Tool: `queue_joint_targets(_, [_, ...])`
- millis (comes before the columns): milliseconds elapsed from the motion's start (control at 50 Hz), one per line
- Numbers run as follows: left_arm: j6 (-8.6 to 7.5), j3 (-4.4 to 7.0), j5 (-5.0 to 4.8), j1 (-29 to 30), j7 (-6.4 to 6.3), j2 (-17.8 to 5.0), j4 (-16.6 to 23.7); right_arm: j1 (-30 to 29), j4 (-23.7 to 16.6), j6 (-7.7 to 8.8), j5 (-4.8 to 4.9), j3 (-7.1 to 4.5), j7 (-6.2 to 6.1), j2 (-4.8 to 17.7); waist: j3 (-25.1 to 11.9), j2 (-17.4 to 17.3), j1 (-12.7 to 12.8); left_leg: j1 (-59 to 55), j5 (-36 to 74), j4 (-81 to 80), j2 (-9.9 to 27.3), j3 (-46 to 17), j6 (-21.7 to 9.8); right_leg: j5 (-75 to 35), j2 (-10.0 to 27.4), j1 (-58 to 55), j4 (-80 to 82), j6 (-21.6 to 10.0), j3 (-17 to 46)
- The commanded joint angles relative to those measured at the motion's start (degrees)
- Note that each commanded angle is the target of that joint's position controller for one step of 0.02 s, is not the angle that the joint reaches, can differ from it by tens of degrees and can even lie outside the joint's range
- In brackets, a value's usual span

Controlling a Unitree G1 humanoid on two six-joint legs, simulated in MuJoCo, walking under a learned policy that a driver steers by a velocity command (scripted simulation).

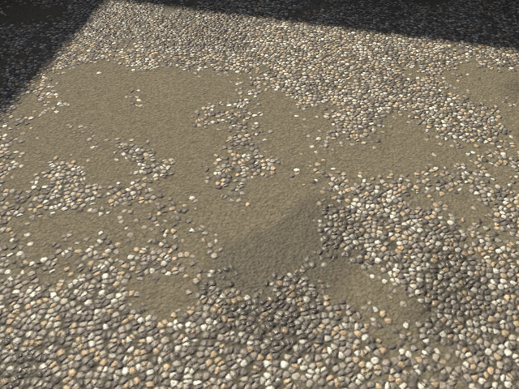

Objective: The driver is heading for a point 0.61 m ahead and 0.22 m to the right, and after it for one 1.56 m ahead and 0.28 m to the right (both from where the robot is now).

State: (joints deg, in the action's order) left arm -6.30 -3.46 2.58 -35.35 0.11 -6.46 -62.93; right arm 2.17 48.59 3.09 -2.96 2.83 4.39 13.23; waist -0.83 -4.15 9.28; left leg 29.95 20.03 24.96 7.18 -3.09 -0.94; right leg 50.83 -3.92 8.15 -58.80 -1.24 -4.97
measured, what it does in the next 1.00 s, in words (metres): goes down, turning right: left foot 0.18 m lower, then right foot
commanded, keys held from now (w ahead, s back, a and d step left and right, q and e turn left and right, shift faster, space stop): w+e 0.28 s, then e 0.34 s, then w+e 0.38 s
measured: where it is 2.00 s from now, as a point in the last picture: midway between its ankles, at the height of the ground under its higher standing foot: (342, 387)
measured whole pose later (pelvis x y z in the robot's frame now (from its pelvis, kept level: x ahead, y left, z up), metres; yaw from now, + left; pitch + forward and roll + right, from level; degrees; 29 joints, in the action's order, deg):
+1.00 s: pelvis +0.44 -0.04 -0.07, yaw -29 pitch +5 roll +1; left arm 0.3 5.1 -1.5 -15.1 -2.1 -14.9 -39.3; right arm 4.6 42.7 5.1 1.0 -4.7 -0.9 14.3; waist -3.1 0.7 2.4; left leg 23.3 -12.8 28.2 -2.1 -5.0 0.0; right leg 11.6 -9.7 19.4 -27.6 -4.5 14.0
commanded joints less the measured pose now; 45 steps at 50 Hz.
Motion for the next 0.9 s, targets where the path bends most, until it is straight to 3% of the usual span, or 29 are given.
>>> queue_joint_targets(20, [4.15, 4.89, -4.49, 0.95, -2.54, -13.17, 0.05, -8.50, -4.50, 2.10, 11.43, -2.46, -0.18, 4.49, 10.74, 2.59, -1.65, -2.43, -0.44, -10.38, -1.93, -1.01, -0.47, -45.44, 11.71, 4.71, 2.08, -9.49, 19.28])
queue_joint_targets(40, [4.07, 4.84, -3.19, -1.00, -2.16, -9.57, -1.40, 4.24, -0.15, 1.93, 9.12, -3.99, -0.54, 6.32, 4.52, 2.87, -5.15, -18.25, 4.91, -8.21, -1.28, -0.45, -2.42, -43.19, 9.44, 10.10, -8.64, -8.44, 18.37])
queue_joint_targets(60, [3.26, 4.46, -2.82, -2.06, -1.33, -5.97, -2.29, 18.06, 4.35, 1.30, 7.24, -5.71, -1.21, 8.61, -1.22, -1.33, -10.89, -35.34, 17.11, -4.56, 0.69, 0.64, -3.85, -31.36, 4.31, 20.10, -23.55, -5.47, 14.77])
queue_joint_targets(80, [2.34, 4.14, -4.37, -2.43, -0.63, -1.90, -2.49, 33.78, 9.13, 0.27, 4.80, -6.01, -2.00, 9.03, -11.75, -7.49, -17.00, -61.33, 34.43, 11.95, 7.97, -1.94, -7.57, 1.55, -2.46, 39.50, -48.44, -1.90, 12.61])
queue_joint_targets(100, [1.02, 3.84, -7.42, -2.93, -0.60, -4.39, 1.33, 35.56, 9.95, -0.25, 4.25, -7.03, -2.56, 12.60, -22.02, -11.19, -17.79, -71.79, 29.64, 19.72, 17.26, -10.14, -13.48, 3.29, 1.50, 51.91, -64.42, 0.29, 14.31])
queue_joint_targets(120, [0.00, 4.86, -8.10, 1.75, -0.77, -7.90, 5.63, 31.69, 8.19, -0.29, 5.39, -7.37, -2.78, 12.37, -24.35, -7.78, -17.98, -68.10, 1.77, 12.90, 19.66, -17.71, -16.20, -5.79, 5.07, 57.43, -57.20, 0.44, 15.40])
queue_joint_targets(140, [-0.07, 5.17, -8.21, 8.66, -1.68, -7.46, 8.74, 28.18, 8.14, -0.06, 4.61, -7.81, -3.16, 11.64, -18.25, -3.75, -16.70, -57.83, -17.51, 3.53, 20.39, -21.21, -18.06, -14.04, 6.70, 60.96, -55.75, 0.80, 11.20])
queue_joint_targets(160, [1.04, 5.17, -7.17, 12.82, -3.27, -6.07, 10.31, 21.14, 7.08, 0.05, 3.67, -6.87, -3.58, 8.51, -12.55, 3.70, -13.46, -43.84, -27.05, -4.57, 19.76, -22.83, -17.06, -21.02, 7.62, 58.03, -56.48, 1.29, 7.19])
queue_joint_targets(180, [2.09, 5.66, -6.97, 12.73, -3.88, -4.74, 10.28, 15.80, 6.24, 1.21, 2.47, -6.10, -3.71, 6.48, -8.90, 4.80, -9.89, -32.86, -27.50, -4.74, 21.72, -24.20, -16.06, -30.54, 9.69, 54.25, -46.66, 0.39, 11.06])
queue_joint_targets(200, [3.19, 5.47, -5.70, 12.93, -3.90, -3.25, 10.24, 12.03, 6.02, 1.74, 2.49, -5.20, -3.48, 3.30, -3.29, 5.42, -7.35, -21.86, -22.46, -4.51, 19.85, -20.42, -13.92, -32.66, 10.60, 51.03, -43.51, -0.18, 12.22])
queue_joint_targets(220, [4.10, 5.94, -5.13, 13.82, -3.66, -1.74, 10.70, 8.28, 5.52, 1.82, 2.47, -4.24, -3.62, 0.88, 3.73, 3.76, -5.23, -8.03, -19.77, -7.27, 14.18, -9.15, -9.66, -36.24, 10.55, 44.06, -30.52, -0.09, 13.36])
queue_joint_targets(240, [4.14, 6.45, -4.62, 13.64, -3.73, -1.71, 11.44, 7.09, 5.31, 1.55, 1.66, -4.67, -4.14, 2.11, 3.66, 0.21, -4.54, -4.10, -22.32, -10.02, 10.63, -3.53, -8.49, -39.17, 10.08, 38.33, -20.88, 0.54, 11.71])
queue_joint_targets(260, [3.94, 6.81, -4.11, 15.90, -3.54, -2.71, 12.69, 7.63, 5.61, 1.58, 1.67, -4.78, -5.11, 3.17, 3.81, -1.75, -4.65, -3.60, -20.73, -11.21, 9.37, -0.79, -8.51, -42.81, 9.98, 36.34, -13.82, 1.39, 11.31])
queue_joint_targets(300, [3.13, 7.23, -3.53, 20.93, -2.04, -4.55, 15.61, 7.91, 5.85, 2.11, 1.71, -5.38, -6.56, 4.85, 3.49, -3.11, -5.00, -5.02, -12.14, -10.01, 7.02, 4.02, -7.68, -52.27, 9.84, 32.32, 0.94, 0.88, 10.55])
queue_joint_targets(340, [2.64, 7.01, -2.92, 26.23, -0.21, -4.99, 17.68, 8.92, 5.40, 2.48, 2.97, -6.46, -7.61, 7.95, 1.72, -0.42, -6.56, -8.36, -4.06, -9.76, 7.34, 6.64, -7.30, -57.67, 7.52, 27.17, 11.90, -0.09, 6.73])
queue_joint_targets(380, [3.32, 6.88, -2.94, 29.91, 0.93, -5.15, 20.19, 10.30, 5.77, 1.69, 4.52, -7.30, -8.16, 9.39, 0.84, -0.34, -7.35, -16.07, 0.15, -7.70, 9.23, 6.92, -6.20, -55.49, 7.14, 27.58, 15.82, -1.25, 6.02])
queue_joint_targets(420, [3.88, 7.28, -2.68, 32.96, 1.71, -6.89, 22.40, 11.57, 5.81, 0.61, 5.22, -8.12, -8.28, 9.75, 0.60, 0.43, -8.18, -22.05, 3.56, -3.47, 9.61, 8.36, -4.43, -50.31, 5.92, 27.63, 19.54, -3.20, 4.30])
queue_joint_targets(460, [3.96, 8.43, -2.33, 29.01, 2.04, -9.53, 22.12, 11.47, 5.13, -0.14, 5.26, -9.03, -8.10, 11.14, -2.63, 0.39, -5.91, -24.76, 9.30, 6.60, 7.45, 10.92, -2.04, -47.76, 2.12, 19.13, 25.37, -5.06, 1.06])
queue_joint_targets(480, [4.01, 10.02, -2.26, 22.85, 1.86, -13.34, 20.11, 12.48, 4.62, -0.43, 4.91, -9.20, -7.81, 11.02, -5.82, 3.72, -3.64, -22.64, 5.41, 17.50, 4.20, 12.58, 0.16, -55.45, 0.13, 9.27, 29.36, -6.55, 1.33])
queue_joint_targets(500, [4.19, 11.93, -2.04, 17.52, 0.81, -20.91, 19.81, 15.07, 2.42, 0.01, 2.40, -8.31, -7.48, 7.95, -11.46, 15.87, -3.78, -5.35, -21.10, 39.69, -1.20, 14.21, 4.36, -86.75, 11.75, -9.45, 25.65, -12.02, 17.48])
queue_joint_targets(520, [4.11, 11.62, -2.35, 17.74, 0.79, -23.28, 21.54, 19.25, 0.32, 1.38, 1.86, -6.32, -6.01, 3.56, -23.58, 23.42, -6.66, 10.23, -58.48, 59.51, -10.76, 3.97, 6.17, -92.27, 24.84, -25.33, 30.32, -24.57, 41.84])
queue_joint_targets(540, [4.68, 11.00, -1.68, 16.27, 0.54, -21.30, 23.37, 15.38, -0.06, 2.22, 3.05, -6.92, -5.30, 7.10, -27.26, 14.08, -3.23, 14.53, -57.40, 63.14, -8.92, -3.63, 4.50, -80.03, 23.64, -25.72, 32.72, -23.26, 41.57])
queue_joint_targets(560, [4.81, 10.40, -1.70, 20.97, 0.08, -19.19, 24.38, 10.04, -2.16, 1.72, 3.93, -6.91, -5.72, 7.22, -21.47, 9.67, -4.18, 17.22, -51.15, 61.24, -7.44, -3.39, 3.26, -71.56, 21.09, -19.34, 33.64, -19.78, 35.30])
queue_joint_targets(580, [5.21, 9.83, -2.77, 25.69, -0.12, -17.21, 25.17, 8.85, -2.15, 0.55, 3.33, -7.16, -6.79, 6.81, -14.82, 3.97, -6.81, 16.47, -46.46, 55.91, -5.35, -2.74, 3.30, -66.31, 17.91, -9.07, 35.39, -16.46, 30.41])
queue_joint_targets(600, [5.58, 9.38, -3.30, 28.94, -0.24, -15.51, 26.06, 9.04, -2.32, -0.77, 2.79, -7.83, -7.82, 7.86, -11.43, 4.72, -8.90, 13.26, -44.46, 50.99, -3.89, -2.34, 3.32, -62.51, 15.96, -0.92, 36.78, -14.73, 27.77])
queue_joint_targets(620, [5.92, 9.41, -3.07, 30.45, -0.21, -15.08, 26.81, 9.62, -2.81, -1.87, 2.57, -8.18, -8.08, 8.32, -10.09, 6.27, -10.29, 9.10, -43.20, 47.85, -3.69, -2.03, 2.99, -58.21, 14.07, 4.87, 38.37, -13.38, 27.00])
queue_joint_targets(660, [5.85, 9.83, -2.88, 30.64, -0.55, -15.75, 27.50, 9.52, -3.80, -2.32, 2.32, -8.27, -7.93, 6.58, -9.68, 7.93, -11.24, 5.64, -39.31, 41.66, -4.54, -1.00, 2.66, -47.16, 11.01, 9.87, 41.07, -12.12, 26.09])
queue_joint_targets(760, [5.54, 10.56, -3.78, 27.12, -2.59, -16.85, 27.80, 2.73, -7.30, -0.83, 2.41, -8.35, -7.38, 5.82, -8.52, 9.82, -9.14, 7.49, -32.29, 24.92, -5.73, -3.07, 3.48, -28.77, 10.70, 8.07, 44.06, -11.60, 31.11])
queue_joint_targets(900, [5.52, 10.85, -4.01, 22.52, -2.55, -16.84, 27.25, -2.69, -9.98, 1.87, 3.32, -8.55, -6.15, 5.81, -5.72, 11.41, -6.58, 2.81, -32.47, 11.25, -8.27, -3.31, 2.44, -24.68, 10.28, 5.61, 43.72, -11.86, 35.13])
